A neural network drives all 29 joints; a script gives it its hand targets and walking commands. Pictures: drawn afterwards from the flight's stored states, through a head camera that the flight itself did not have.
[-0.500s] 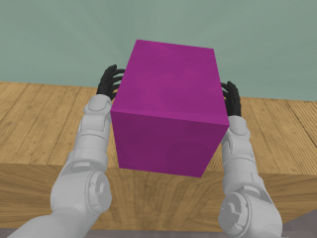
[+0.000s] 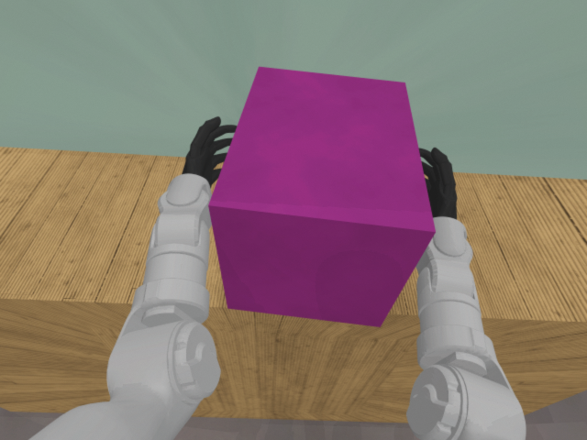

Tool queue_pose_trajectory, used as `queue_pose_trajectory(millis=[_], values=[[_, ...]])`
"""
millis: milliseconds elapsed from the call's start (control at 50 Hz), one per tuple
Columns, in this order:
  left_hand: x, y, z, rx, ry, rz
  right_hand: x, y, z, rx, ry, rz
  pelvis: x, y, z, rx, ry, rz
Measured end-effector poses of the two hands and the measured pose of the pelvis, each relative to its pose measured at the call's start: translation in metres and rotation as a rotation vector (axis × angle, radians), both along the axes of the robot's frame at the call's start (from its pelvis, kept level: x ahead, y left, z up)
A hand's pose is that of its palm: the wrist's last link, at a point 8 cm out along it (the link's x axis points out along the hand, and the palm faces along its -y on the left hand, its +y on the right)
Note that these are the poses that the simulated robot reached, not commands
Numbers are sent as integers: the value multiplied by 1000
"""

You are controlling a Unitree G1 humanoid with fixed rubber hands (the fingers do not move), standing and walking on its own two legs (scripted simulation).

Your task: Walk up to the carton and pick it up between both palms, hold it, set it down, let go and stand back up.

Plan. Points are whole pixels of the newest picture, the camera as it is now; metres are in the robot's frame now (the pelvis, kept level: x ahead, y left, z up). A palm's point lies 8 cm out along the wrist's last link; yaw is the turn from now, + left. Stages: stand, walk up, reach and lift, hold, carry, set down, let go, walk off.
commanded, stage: set down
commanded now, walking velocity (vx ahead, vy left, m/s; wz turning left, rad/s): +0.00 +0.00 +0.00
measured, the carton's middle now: (317, 193) +0.45 -0.01 +0.09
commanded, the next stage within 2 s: none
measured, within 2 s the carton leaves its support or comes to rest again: neither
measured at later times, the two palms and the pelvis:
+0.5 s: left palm (205, 196) +0.43 +0.15 +0.09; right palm (424, 236) +0.40 -0.18 +0.07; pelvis -0.01 +0.00 +0.00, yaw -3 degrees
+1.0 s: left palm (169, 163) +0.43 +0.19 +0.15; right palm (486, 194) +0.41 -0.23 +0.15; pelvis -0.03 -0.02 -0.01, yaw -1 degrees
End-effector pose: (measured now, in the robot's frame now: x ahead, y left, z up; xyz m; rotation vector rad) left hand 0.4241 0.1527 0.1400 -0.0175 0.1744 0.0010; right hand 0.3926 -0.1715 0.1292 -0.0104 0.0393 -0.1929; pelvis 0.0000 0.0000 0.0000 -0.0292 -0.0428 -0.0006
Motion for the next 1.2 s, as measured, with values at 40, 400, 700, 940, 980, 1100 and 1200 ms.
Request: queue_pose_trajectory(millis=[40,400,700,940,980,1100,1200], values=[[0,0,0,-1,1,-1,0,0,0,-2,-3,0,0,0,0,1,0,0],[2,1,-31,89,71,12,1,-5,-36,-44,135,43,-5,0,-1,2,27,-31],[21,17,-28,79,85,62,24,-21,-35,11,207,10,-12,-3,-10,-9,242,-44],[4,40,3,68,50,77,16,-61,9,35,188,2,-28,-17,-11,-1,210,-17],[3,39,11,66,49,77,15,-62,16,40,188,10,-32,-20,-11,5,215,-12],[4,32,35,55,44,81,13,-58,34,43,187,29,-42,-29,-11,22,233,-3],[5,28,52,44,46,91,13,-53,47,44,186,28,-47,-35,-10,32,239,3]])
